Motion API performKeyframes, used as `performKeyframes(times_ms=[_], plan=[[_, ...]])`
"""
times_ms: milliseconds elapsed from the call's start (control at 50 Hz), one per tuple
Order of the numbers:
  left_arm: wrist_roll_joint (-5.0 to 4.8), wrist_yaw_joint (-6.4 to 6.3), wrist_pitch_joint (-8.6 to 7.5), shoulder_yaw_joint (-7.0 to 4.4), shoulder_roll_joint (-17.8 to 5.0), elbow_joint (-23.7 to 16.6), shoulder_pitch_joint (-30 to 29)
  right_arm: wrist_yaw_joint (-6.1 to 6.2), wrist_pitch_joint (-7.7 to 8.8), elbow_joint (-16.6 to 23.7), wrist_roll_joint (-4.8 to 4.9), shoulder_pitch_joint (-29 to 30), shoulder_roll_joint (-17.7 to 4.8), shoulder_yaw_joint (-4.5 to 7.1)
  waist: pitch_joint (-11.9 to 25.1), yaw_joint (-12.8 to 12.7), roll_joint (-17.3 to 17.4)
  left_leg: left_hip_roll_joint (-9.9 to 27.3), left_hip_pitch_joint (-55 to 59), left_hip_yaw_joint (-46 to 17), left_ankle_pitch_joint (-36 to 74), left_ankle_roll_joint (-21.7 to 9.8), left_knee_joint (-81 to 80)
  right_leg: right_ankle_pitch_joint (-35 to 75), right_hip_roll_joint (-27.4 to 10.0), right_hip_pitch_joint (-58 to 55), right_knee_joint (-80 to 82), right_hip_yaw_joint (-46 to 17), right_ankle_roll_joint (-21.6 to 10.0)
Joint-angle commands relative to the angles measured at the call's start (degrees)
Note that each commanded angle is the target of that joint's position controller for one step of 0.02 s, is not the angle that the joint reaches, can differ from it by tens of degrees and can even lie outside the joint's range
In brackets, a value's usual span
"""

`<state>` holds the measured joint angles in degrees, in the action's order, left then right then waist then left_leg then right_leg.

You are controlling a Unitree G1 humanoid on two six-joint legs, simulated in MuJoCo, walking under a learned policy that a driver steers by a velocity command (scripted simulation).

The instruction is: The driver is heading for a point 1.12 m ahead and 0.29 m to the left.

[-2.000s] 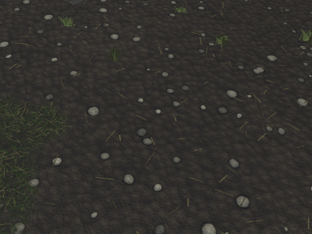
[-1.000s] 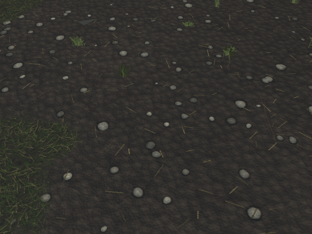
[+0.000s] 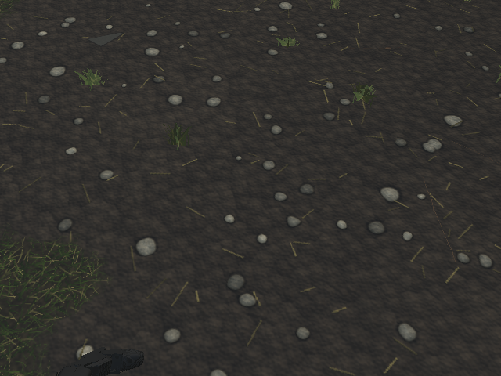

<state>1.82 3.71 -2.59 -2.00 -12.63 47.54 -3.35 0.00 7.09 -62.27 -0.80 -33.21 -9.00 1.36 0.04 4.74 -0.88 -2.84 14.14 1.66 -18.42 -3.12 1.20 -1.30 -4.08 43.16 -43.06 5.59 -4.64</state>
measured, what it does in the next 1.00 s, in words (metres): walks ahead, turning left: right foot, then left foot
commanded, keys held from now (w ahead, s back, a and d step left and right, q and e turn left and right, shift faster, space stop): w+shift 0.42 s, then w+q+shift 0.58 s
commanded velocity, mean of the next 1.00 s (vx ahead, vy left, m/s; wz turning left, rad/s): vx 0.98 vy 0.00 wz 0.36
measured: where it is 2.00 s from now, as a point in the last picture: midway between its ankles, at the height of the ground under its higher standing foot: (168, 123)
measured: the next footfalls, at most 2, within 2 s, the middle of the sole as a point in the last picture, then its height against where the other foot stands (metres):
right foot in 0.10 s outside the picture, level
left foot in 0.58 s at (217, 278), level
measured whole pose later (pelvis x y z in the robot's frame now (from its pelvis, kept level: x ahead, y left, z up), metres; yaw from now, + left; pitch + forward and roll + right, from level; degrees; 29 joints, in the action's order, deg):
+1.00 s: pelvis +0.97 +0.02 -0.01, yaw +23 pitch +3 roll +0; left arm 1.9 0.5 -5.6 1.8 -14.1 35.1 -5.0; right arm -0.8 4.9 -53.2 0.1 -29.3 -17.0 5.2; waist -1.7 8.5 -1.0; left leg -7.7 7.0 -15.7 -26.9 -7.4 23.6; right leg -1.9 -2.3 31.7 -27.9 -2.8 0.0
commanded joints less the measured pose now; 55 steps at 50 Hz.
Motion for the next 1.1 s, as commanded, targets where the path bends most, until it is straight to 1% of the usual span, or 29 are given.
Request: performKeyframes(times_ms=[20,60,100,120,140,160,200,220,260,340,380,440,500,540,580,600,620,660,680,740,820,900,940,960,1000,1020,1040,1060,1100], plan=[[-0.49,-0.68,-0.7,0.2,-2.15,-5.67,-6.9,0.28,1.11,2.48,0.24,1.48,-9.66,1.26,-8.43,-3.67,5.87,13.84,-9.98,-0.73,54.75,-6.03,0.74,0.05,5.05,-10.55,6.84,4.79,-3.02],[-0.42,-1.93,-0.95,-0.92,-5.34,-3.94,2.61,0.85,0.42,2.09,-0.5,1.37,-12.58,1.97,-0.58,-8.78,9.52,15.44,-5.74,0.55,78.0,-5.11,15.97,-5.75,9.1,-21.71,6.25,4.85,-5.09],[-0.34,-3.67,-1.06,-3.36,-10.05,2.59,25.51,1.52,-0.94,2.62,-0.91,4.99,-14.98,2.93,9.9,-19.81,9.57,14.44,-14.15,1.5,71.21,-4.34,45.34,-10.21,7.97,-46.11,10.76,1.13,-7.05],[1.35,-4.41,-1.28,-4.88,-14.92,4.05,32.27,0.51,-0.93,4.48,-0.24,3.33,-8.39,1.69,15.75,-18.16,0.97,8.41,-32.0,0.98,38.15,-4.07,67.38,-31.13,-5.3,-61.98,12.28,-15.84,-9.67],[1.37,-3.27,-1.39,-5.36,-15.87,4.55,31.22,-0.71,0.25,6.27,1.89,0.1,-3.87,1.0,21.74,-12.42,-11.55,-1.4,-48.61,-5.54,-4.93,-3.32,84.33,-47.16,-17.69,-68.59,25.0,-51.09,-14.68],[0.61,-2.55,-1.52,-4.99,-12.97,4.56,25.27,-0.3,0.52,8.25,1.81,6.86,-8.98,2.12,13.42,-11.27,-5.86,2.29,-55.27,-8.93,-0.01,-5.22,86.31,-46.02,-14.86,-62.55,30.11,-50.72,-13.09],[0.6,-2.43,-2.82,-3.26,-5.69,5.46,20.26,-0.41,0.47,10.13,0.9,13.23,-7.97,1.88,1.75,-7.7,3.58,7.2,-53.96,-7.28,5.42,-5.41,80.46,-29.37,-12.16,-45.13,31.54,-34.12,-11.1],[0.62,-2.7,-3.31,-2.43,-3.57,6.43,19.62,-0.9,-0.3,10.74,-0.33,13.87,-6.4,1.66,-0.76,-5.09,3.66,8.52,-51.03,-7.69,5.57,-4.98,77.78,-25.64,-9.34,-38.01,32.56,-28.86,-9.31],[-0.17,-3.08,-4.23,-1.58,-2.18,8.06,20.94,-2.09,-2.11,11.42,-1.51,13.22,-3.84,1.0,-3.31,-1.99,0.77,10.4,-49.39,-7.23,4.49,-3.2,73.59,-24.98,-7.22,-31.0,35.61,-23.33,-8.46],[-1.13,-2.91,-5.45,-1.48,-4.71,8.63,25.52,-2.93,-3.02,17.84,-2.01,27.66,-5.5,0.31,-10.37,-3.59,0.41,12.21,-57.52,-1.28,13.48,-0.55,60.04,-12.19,-3.09,-27.9,41.81,-13.41,-8.16],[-1.76,-2.6,-5.9,-1.11,-4.12,8.41,26.95,-3.45,-2.49,19.77,-1.48,33.05,-5.14,-0.36,-11.06,-4.8,1.66,10.4,-50.92,2.28,22.58,-0.41,46.31,0.2,0.3,-25.9,42.48,-7.79,-6.53],[-2.51,-3.17,-6.55,-1.32,-7.47,9.69,31.23,-3.78,-2.31,21.39,-0.29,38.0,-5.36,-0.89,-10.5,-6.48,0.15,7.01,-44.23,5.96,30.94,-2.57,34.23,18.5,-2.58,-34.14,46.62,-4.87,-5.03],[-0.97,-4.37,-5.55,-1.54,-10.18,10.02,33.76,-2.97,-2.36,20.75,-0.44,36.69,-8.22,-0.14,-4.59,-5.63,-3.94,0.38,-43.35,9.5,23.7,-5.0,30.99,52.72,-4.85,-52.07,36.54,0.35,-1.69],[0.94,-5.94,-3.76,-2.15,-12.19,9.9,32.91,-2.26,-2.55,17.63,-0.36,24.71,-11.26,1.23,3.44,0.96,-7.65,-3.77,-32.04,9.06,16.97,-6.92,31.69,66.13,-6.95,-55.62,17.38,2.29,0.03],[1.61,-6.33,-2.63,-2.86,-13.23,8.01,27.74,-1.15,-3.19,11.41,-0.8,3.17,-15.74,3.81,11.87,11.08,-7.18,-0.74,-9.61,3.23,8.78,-10.24,29.79,53.02,-4.98,-43.55,-16.21,3.61,-0.2],[-0.8,-4.71,-3.97,-1.36,-4.53,5.13,31.06,-0.69,-4.23,11.06,-1.23,2.78,-21.2,5.98,16.5,3.79,14.41,15.04,11.02,-25.56,7.65,-18.04,30.23,-7.1,6.02,-15.63,-43.5,1.41,3.7],[-2.19,-4.04,-5.37,-0.89,-6.62,2.23,30.0,-1.47,-4.46,11.16,-0.99,5.85,-21.08,6.2,22.38,2.12,11.66,20.37,16.89,-47.56,-1.15,-25.14,18.88,-21.29,8.33,-0.95,-52.86,-9.27,3.34],[-0.93,-4.07,-6.8,-0.38,-7.56,-1.39,19.36,-1.16,-3.9,10.57,-0.76,10.86,-14.37,5.12,6.15,-0.22,-2.21,16.79,-0.06,-37.29,1.64,-19.65,13.36,-14.44,1.42,2.57,-42.08,-11.24,0.98],[0.08,-3.89,-6.39,-0.1,-6.51,-2.86,16.34,-0.75,-3.51,10.05,-0.72,11.92,-12.62,4.61,1.73,-2.51,-4.29,13.71,-9.08,-32.22,6.15,-17.56,12.4,-14.73,-0.49,-0.49,-36.79,-11.31,1.51],[2.76,-2.88,-3.0,0.62,-4.79,-5.15,16.07,-0.02,-2.06,10.09,0.58,12.51,-11.93,3.67,-2.67,-7.37,-2.7,8.26,-24.17,-25.24,9.84,-16.33,10.23,-18.05,-2.26,-5.57,-28.68,-9.78,4.92],[1.57,-1.89,-2.44,1.93,-4.69,-12.24,1.39,-0.52,-0.86,11.81,0.71,11.0,-14.38,4.33,-8.44,-4.54,0.71,3.6,-37.01,-20.73,17.73,-14.4,5.1,-3.76,-1.47,-11.34,-5.2,-4.81,7.86],[-0.12,-2.06,-2.61,2.08,-5.68,-14.69,-2.96,-1.17,-1.06,12.14,1.46,6.82,-16.72,5.48,-4.65,-0.41,3.81,4.29,-28.37,-21.07,33.37,-10.06,7.44,9.11,2.44,-19.48,8.52,-4.14,6.11],[-0.07,-2.76,-2.69,1.36,-7.82,-14.9,-0.98,-0.55,-1.42,12.59,1.45,6.85,-17.51,5.73,-1.85,-1.55,4.2,4.63,-21.35,-21.62,42.93,-7.72,14.18,6.0,4.2,-23.85,13.98,-5.18,5.11],[-0.18,-3.41,-2.88,0.38,-10.1,-13.83,3.61,-0.33,-1.46,12.9,1.14,7.13,-19.04,6.06,2.16,-3.73,4.58,4.82,-18.88,-21.92,50.67,-6.34,21.51,2.11,5.57,-29.78,14.29,-5.61,4.46],[-0.12,-5.37,-3.25,-2.1,-15.3,-9.25,23.92,-0.61,-1.21,14.61,0.35,12.36,-20.58,6.39,12.92,-15.31,4.65,1.87,-27.08,-20.7,45.83,-4.46,46.91,-7.19,1.34,-52.34,11.66,-8.03,3.45],[1.85,-6.39,-3.33,-3.22,-18.81,-7.46,35.21,-0.52,-0.82,16.9,-0.11,13.0,-11.29,4.07,20.55,-17.14,-5.82,-1.57,-37.52,-16.71,8.43,-5.11,67.47,-25.56,-13.21,-65.05,11.42,-22.45,2.68],[2.93,-5.36,-3.04,-4.08,-22.61,-8.27,28.3,-0.27,-1.25,20.93,3.87,4.12,-7.92,2.5,27.36,-7.77,-25.53,-4.73,-51.94,-10.76,-10.74,-3.74,80.59,-36.13,-26.37,-70.5,25.82,-57.03,-3.43],[2.3,-4.75,-2.51,-3.6,-15.41,-9.95,21.79,0.51,-2.57,18.63,1.84,8.96,-12.76,2.69,17.68,-8.36,-12.54,1.06,-57.42,-9.01,-3.85,-4.29,82.54,-45.46,-22.26,-61.98,28.09,-52.73,-3.73],[2.09,-4.37,-2.41,-1.92,-8.61,-8.49,18.81,-0.86,-3.72,18.99,0.1,15.95,-13.36,3.06,5.01,-8.19,-0.6,4.99,-56.48,-6.86,2.34,-3.27,77.35,-26.67,-16.9,-47.68,28.17,-32.41,-2.58]])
